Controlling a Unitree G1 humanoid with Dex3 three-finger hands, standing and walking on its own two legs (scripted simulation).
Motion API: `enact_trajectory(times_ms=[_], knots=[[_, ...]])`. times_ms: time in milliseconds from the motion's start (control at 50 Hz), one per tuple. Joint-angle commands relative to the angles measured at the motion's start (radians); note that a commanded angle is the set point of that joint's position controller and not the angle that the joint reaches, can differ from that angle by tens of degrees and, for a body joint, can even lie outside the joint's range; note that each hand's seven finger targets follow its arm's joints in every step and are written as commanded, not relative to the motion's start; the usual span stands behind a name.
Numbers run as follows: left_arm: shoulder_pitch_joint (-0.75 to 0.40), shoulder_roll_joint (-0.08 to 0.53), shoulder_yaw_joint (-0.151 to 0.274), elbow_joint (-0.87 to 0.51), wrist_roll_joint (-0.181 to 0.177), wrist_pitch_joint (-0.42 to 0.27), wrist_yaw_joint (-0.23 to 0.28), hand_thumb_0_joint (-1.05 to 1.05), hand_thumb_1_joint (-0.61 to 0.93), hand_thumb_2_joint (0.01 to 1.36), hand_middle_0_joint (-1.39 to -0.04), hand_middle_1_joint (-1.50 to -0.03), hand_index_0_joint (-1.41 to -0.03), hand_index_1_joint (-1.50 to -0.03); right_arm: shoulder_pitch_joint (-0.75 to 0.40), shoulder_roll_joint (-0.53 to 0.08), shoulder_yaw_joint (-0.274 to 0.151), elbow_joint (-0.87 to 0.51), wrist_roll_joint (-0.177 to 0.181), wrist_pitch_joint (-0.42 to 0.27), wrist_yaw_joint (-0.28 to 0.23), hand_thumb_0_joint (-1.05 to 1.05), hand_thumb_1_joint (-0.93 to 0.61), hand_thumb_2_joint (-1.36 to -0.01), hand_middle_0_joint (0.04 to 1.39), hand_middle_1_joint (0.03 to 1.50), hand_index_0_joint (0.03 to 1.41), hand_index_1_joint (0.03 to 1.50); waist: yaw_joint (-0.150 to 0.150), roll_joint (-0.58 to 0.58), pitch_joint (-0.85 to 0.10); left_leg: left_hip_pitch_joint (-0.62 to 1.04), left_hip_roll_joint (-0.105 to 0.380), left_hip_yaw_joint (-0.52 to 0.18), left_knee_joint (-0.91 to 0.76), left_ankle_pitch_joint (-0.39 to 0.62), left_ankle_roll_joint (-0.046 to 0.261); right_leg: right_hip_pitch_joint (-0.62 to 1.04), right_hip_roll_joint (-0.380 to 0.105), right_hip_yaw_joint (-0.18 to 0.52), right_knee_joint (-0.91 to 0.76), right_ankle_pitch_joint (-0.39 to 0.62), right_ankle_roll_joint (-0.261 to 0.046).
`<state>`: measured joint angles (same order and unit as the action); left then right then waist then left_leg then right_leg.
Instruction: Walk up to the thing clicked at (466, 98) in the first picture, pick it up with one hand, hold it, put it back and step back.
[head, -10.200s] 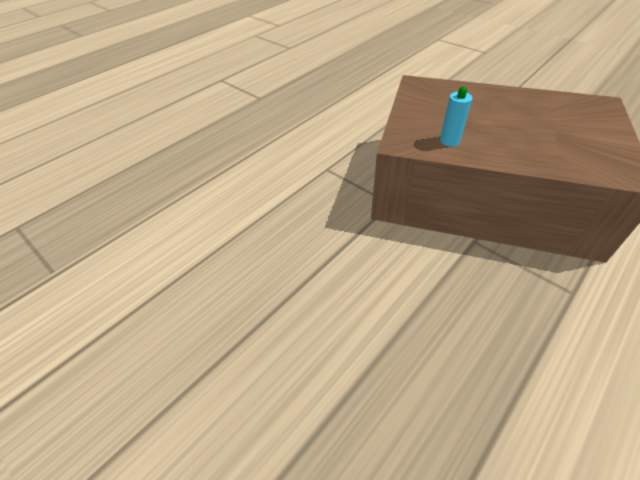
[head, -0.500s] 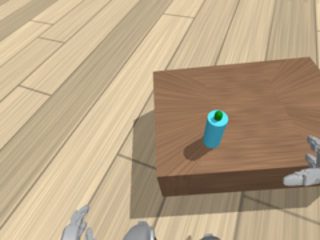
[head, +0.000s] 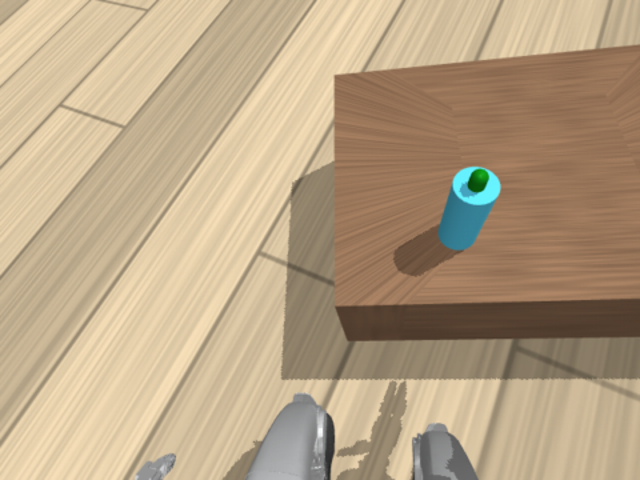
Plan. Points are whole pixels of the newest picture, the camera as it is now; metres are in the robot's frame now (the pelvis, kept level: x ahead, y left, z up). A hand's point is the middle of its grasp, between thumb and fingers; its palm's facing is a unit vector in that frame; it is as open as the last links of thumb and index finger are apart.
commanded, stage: go down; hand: right
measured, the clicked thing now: (467, 207) +0.58 -0.17 -0.22
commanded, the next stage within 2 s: approach in 0.86 s
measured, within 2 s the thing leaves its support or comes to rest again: neither
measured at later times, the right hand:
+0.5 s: hand out of the picture +0.48 -0.35 +0.04, palm faces +0.13 +0.99 -0.04, open 17.6 cm
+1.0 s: hand out of the picture +0.51 -0.36 +0.06, palm faces +0.13 +0.99 -0.02, open 17.7 cm
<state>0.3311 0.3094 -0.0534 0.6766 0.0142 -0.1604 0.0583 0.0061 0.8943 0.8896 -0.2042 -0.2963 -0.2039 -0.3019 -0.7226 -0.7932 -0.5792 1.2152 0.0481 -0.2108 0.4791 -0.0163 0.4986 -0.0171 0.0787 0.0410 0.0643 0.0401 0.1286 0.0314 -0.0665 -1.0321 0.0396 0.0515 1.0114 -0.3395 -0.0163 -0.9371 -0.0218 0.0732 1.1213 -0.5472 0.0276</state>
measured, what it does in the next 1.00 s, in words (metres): stands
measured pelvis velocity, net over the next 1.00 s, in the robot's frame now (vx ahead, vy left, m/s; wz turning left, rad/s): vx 0.00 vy -0.01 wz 0.04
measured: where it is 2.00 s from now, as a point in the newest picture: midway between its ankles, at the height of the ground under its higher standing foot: outside the picture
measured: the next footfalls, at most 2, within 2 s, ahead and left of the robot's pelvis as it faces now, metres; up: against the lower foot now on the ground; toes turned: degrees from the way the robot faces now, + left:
none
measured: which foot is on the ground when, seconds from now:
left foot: down 0.00-1.00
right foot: down 0.00-1.00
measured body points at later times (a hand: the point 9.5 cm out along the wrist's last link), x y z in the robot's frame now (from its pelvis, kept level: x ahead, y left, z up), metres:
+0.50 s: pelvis +0.01 -0.02 -0.01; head +0.17 -0.05 +0.41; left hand +0.02 +0.26 -0.10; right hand +0.47 -0.40 +0.05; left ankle +0.07 +0.14 -0.66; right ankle -0.01 -0.13 -0.66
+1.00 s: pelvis +0.00 -0.01 -0.02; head +0.18 -0.05 +0.39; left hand +0.01 +0.26 -0.11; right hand +0.49 -0.41 +0.07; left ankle +0.07 +0.14 -0.66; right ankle -0.01 -0.13 -0.66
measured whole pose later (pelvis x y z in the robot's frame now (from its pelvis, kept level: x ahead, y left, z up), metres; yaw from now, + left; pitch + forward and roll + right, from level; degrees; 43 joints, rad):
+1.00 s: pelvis +0.00 -0.01 -0.02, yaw +2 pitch +27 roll +5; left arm 0.36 0.33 -0.12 0.64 0.04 -0.13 0.01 0.00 0.89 0.90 -0.20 -0.30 -0.20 -0.31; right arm -0.99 -1.00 -0.66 1.37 0.05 -0.30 0.55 -0.02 0.61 -0.03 0.06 0.05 0.06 0.05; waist 0.20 0.01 -0.08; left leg -1.19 0.02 0.06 1.06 -0.34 -0.03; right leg -1.12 -0.04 0.08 1.24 -0.59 0.01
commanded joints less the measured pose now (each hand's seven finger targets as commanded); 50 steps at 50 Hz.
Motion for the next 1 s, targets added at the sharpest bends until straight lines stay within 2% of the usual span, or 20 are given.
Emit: enact_trajectory(times_ms=[0, 60, 180, 200, 260, 380, 400, 420, 440, 460, 480, 500, 540, 580, 640, 680, 740, 780, 860, 980], knots=[[0.149, 0.205, 0.059, -0.056, -0.001, -0.03, 0.012, 0.0, 0.895, 0.883, -0.202, -0.302, -0.205, -0.3, -0.37, -0.44, -0.064, -0.119, 0.018, -0.087, 0.005, 0.0, 0.507, -0.024, 0.071, 0.045, 0.059, 0.045, -0.019, -0.19, -0.467, 0.382, -0.015, -0.041, -0.099, 0.13, 0.037, 0.109, 0.013, -0.031, -0.17, 0.25, -0.046], [0.158, 0.202, 0.045, -0.048, 0.001, -0.031, 0.007, 0.0, 0.905, 0.881, -0.202, -0.304, -0.206, -0.299, -0.443, -0.438, -0.05, -0.138, 0.024, -0.103, 0.02, 0.0, 0.496, -0.023, 0.076, 0.044, 0.063, 0.044, 0.0, -0.215, -0.477, 0.332, -0.021, -0.035, -0.087, 0.143, 0.038, 0.111, 0.005, -0.023, -0.156, 0.274, -0.043], [0.198, 0.223, 0.039, -0.037, 0.009, -0.019, -0.002, 0.0, 0.886, 0.893, -0.207, -0.308, -0.203, -0.312, -0.462, -0.478, -0.072, -0.13, 0.028, -0.12, 0.038, 0.0, 0.573, -0.025, 0.064, 0.05, 0.058, 0.05, -0.005, -0.291, -0.557, 0.311, -0.029, -0.025, -0.039, 0.271, 0.051, 0.183, -0.006, -0.012, -0.114, 0.503, -0.024], [0.197, 0.218, 0.032, -0.038, 0.008, -0.017, -0.005, 0.0, 0.888, 0.892, -0.206, -0.309, -0.204, -0.311, -0.396, -0.445, -0.068, -0.04, 0.033, -0.109, 0.04, 0.0, 0.573, -0.023, 0.066, 0.049, 0.059, 0.049, 0.003, -0.241, -0.499, 0.283, -0.034, -0.017, -0.044, 0.253, 0.05, 0.163, -0.011, -0.006, -0.114, 0.504, -0.024], [0.217, 0.224, 0.036, -0.048, 0.007, -0.007, -0.012, 0.0, 0.891, 0.895, -0.209, -0.311, -0.206, -0.314, -0.375, -0.462, -0.082, -0.052, 0.025, -0.103, 0.042, 0.0, 0.563, -0.024, 0.07, 0.05, 0.062, 0.05, -0.008, -0.238, -0.526, 0.337, -0.034, -0.022, -0.026, 0.321, 0.058, 0.133, -0.01, -0.013, -0.109, 0.55, -0.02], [0.211, 0.228, 0.043, -0.068, 0.003, 0.004, -0.023, 0.0, 0.892, 0.899, -0.207, -0.309, -0.204, -0.313, -0.415, -0.493, -0.114, -0.138, 0.033, -0.115, 0.037, 0.0, 0.608, -0.018, 0.065, 0.051, 0.06, 0.051, -0.003, -0.237, -0.532, 0.344, -0.035, -0.024, -0.038, 0.282, 0.055, 0.119, -0.009, -0.016, -0.118, 0.46, -0.03], [0.212, 0.23, 0.043, -0.071, 0.003, 0.004, -0.023, 0.0, 0.894, 0.899, -0.205, -0.307, -0.202, -0.31, -0.427, -0.507, -0.125, -0.18, 0.034, -0.12, 0.036, 0.0, 0.598, -0.023, 0.067, 0.052, 0.061, 0.052, -0.01, -0.252, -0.562, 0.335, -0.036, -0.021, -0.033, 0.281, 0.057, 0.15, -0.013, -0.009, -0.118, 0.485, -0.028], [0.211, 0.211, 0.028, -0.056, 0.004, 0.007, -0.026, 0.0, 0.895, 0.896, -0.204, -0.306, -0.203, -0.307, -0.394, -0.48, -0.109, -0.111, 0.033, -0.119, 0.038, 0.0, 0.609, -0.022, 0.063, 0.051, 0.058, 0.051, 0.0, -0.24, -0.505, 0.291, -0.039, -0.017, -0.036, 0.24, 0.055, 0.148, -0.019, 0.002, -0.125, 0.473, -0.025], [0.206, 0.217, 0.035, -0.057, 0.004, 0.008, -0.025, 0.0, 0.893, 0.897, -0.205, -0.306, -0.202, -0.309, -0.417, -0.479, -0.109, -0.13, 0.036, -0.126, 0.038, 0.0, 0.608, -0.022, 0.063, 0.051, 0.058, 0.051, 0.003, -0.238, -0.489, 0.263, -0.04, -0.016, -0.036, 0.22, 0.054, 0.148, -0.021, 0.009, -0.125, 0.464, -0.025], [0.207, 0.226, 0.044, -0.056, 0.005, 0.007, -0.023, 0.0, 0.894, 0.897, -0.204, -0.307, -0.202, -0.309, -0.461, -0.516, -0.123, -0.193, 0.03, -0.138, 0.036, 0.0, 0.607, -0.018, 0.068, 0.051, 0.062, 0.051, -0.004, -0.279, -0.531, 0.242, -0.04, -0.017, -0.029, 0.223, 0.056, 0.19, -0.026, 0.019, -0.125, 0.497, -0.019], [0.213, 0.234, 0.046, -0.053, 0.009, 0.008, -0.023, 0.0, 0.89, 0.9, -0.204, -0.304, -0.2, -0.308, -0.435, -0.499, -0.113, -0.147, 0.027, -0.135, 0.034, 0.0, 0.598, -0.023, 0.071, 0.053, 0.065, 0.053, -0.003, -0.297, -0.534, 0.238, -0.039, -0.015, -0.029, 0.23, 0.057, 0.225, -0.029, 0.013, -0.121, 0.527, -0.018], [0.213, 0.22, 0.036, -0.054, 0.01, 0.01, -0.023, 0.0, 0.894, 0.897, -0.203, -0.305, -0.201, -0.307, -0.454, -0.496, -0.111, -0.151, 0.029, -0.138, 0.037, 0.0, 0.611, -0.023, 0.061, 0.052, 0.057, 0.052, 0.012, -0.271, -0.537, 0.245, -0.04, -0.019, -0.038, 0.237, 0.056, 0.208, -0.024, 0.006, -0.109, 0.523, -0.021], [0.218, 0.23, 0.043, -0.049, 0.011, 0.007, -0.022, 0.0, 0.891, 0.897, -0.203, -0.304, -0.2, -0.307, -0.507, -0.501, -0.106, -0.191, 0.031, -0.145, 0.038, 0.0, 0.611, -0.02, 0.063, 0.052, 0.057, 0.052, 0.01, -0.299, -0.554, 0.261, -0.037, -0.019, -0.031, 0.24, 0.056, 0.207, -0.023, 0.003, -0.11, 0.511, -0.022], [0.209, 0.219, 0.034, -0.044, 0.014, 0.007, -0.023, 0.0, 0.889, 0.9, -0.204, -0.304, -0.199, -0.309, -0.485, -0.47, -0.083, -0.097, 0.027, -0.139, 0.044, 0.0, 0.606, -0.029, 0.063, 0.055, 0.058, 0.055, 0.032, -0.274, -0.488, 0.226, -0.039, -0.019, -0.037, 0.225, 0.058, 0.166, -0.021, -0.005, -0.098, 0.488, -0.026], [0.208, 0.226, 0.033, -0.044, 0.016, 0.005, -0.021, 0.0, 0.89, 0.898, -0.206, -0.307, -0.201, -0.311, -0.539, -0.499, -0.08, -0.113, 0.023, -0.144, 0.044, 0.0, 0.611, -0.03, 0.061, 0.055, 0.056, 0.055, 0.026, -0.286, -0.483, 0.227, -0.037, -0.016, -0.044, 0.186, 0.053, 0.152, -0.02, -0.001, -0.114, 0.404, -0.03], [0.208, 0.224, 0.027, -0.047, 0.017, 0.006, -0.022, 0.0, 0.893, 0.897, -0.205, -0.307, -0.202, -0.31, -0.526, -0.49, -0.064, -0.053, 0.018, -0.139, 0.047, 0.0, 0.611, -0.031, 0.053, 0.055, 0.05, 0.055, 0.036, -0.258, -0.462, 0.24, -0.038, -0.018, -0.049, 0.179, 0.051, 0.11, -0.016, -0.009, -0.111, 0.358, -0.035], [0.211, 0.232, 0.024, -0.051, 0.019, 0.007, -0.023, 0.0, 0.891, 0.901, -0.206, -0.308, -0.202, -0.312, -0.571, -0.527, -0.076, -0.096, 0.021, -0.146, 0.053, 0.0, 0.611, -0.03, 0.056, 0.053, 0.053, 0.053, 0.023, -0.322, -0.517, 0.229, -0.039, -0.016, -0.025, 0.217, 0.056, 0.152, -0.019, -0.004, -0.096, 0.448, -0.027], [0.222, 0.231, 0.018, -0.051, 0.019, 0.007, -0.024, 0.0, 0.892, 0.9, -0.203, -0.305, -0.199, -0.309, -0.569, -0.536, -0.086, -0.074, 0.023, -0.146, 0.055, 0.0, 0.611, -0.031, 0.054, 0.055, 0.052, 0.055, 0.028, -0.299, -0.539, 0.237, -0.041, -0.017, -0.013, 0.246, 0.057, 0.142, -0.02, -0.003, -0.076, 0.485, -0.025], [0.224, 0.233, 0.011, -0.058, 0.02, 0.012, -0.027, 0.0, 0.887, 0.904, -0.203, -0.303, -0.197, -0.31, -0.589, -0.566, -0.103, -0.06, 0.025, -0.154, 0.063, 0.0, 0.611, -0.032, 0.058, 0.057, 0.054, 0.057, 0.036, -0.286, -0.545, 0.258, -0.038, -0.025, 0.003, 0.28, 0.059, 0.082, -0.018, -0.01, -0.056, 0.473, -0.029], [0.216, 0.237, 0.005, -0.062, 0.019, 0.013, -0.028, 0.0, 0.886, 0.889, -0.202, -0.299, -0.195, -0.306, -0.608, -0.577, -0.105, -0.025, 0.025, -0.158, 0.072, 0.0, 0.611, -0.015, 0.047, 0.049, 0.048, 0.048, 0.051, -0.261, -0.536, 0.25, -0.042, -0.024, 0.01, 0.236, 0.055, 0.025, -0.017, -0.01, -0.047, 0.388, -0.039]])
